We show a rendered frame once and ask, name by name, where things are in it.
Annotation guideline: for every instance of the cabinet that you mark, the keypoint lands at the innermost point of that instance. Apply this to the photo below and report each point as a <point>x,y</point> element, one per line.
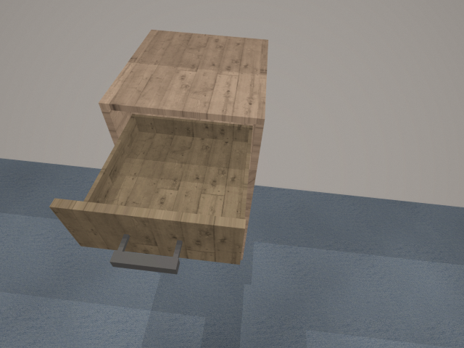
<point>194,76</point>

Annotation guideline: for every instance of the handle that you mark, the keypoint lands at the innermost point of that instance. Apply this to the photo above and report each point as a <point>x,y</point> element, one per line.
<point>161,264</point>

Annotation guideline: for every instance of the drawer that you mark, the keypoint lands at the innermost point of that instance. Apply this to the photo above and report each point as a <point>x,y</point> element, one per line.
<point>168,179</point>

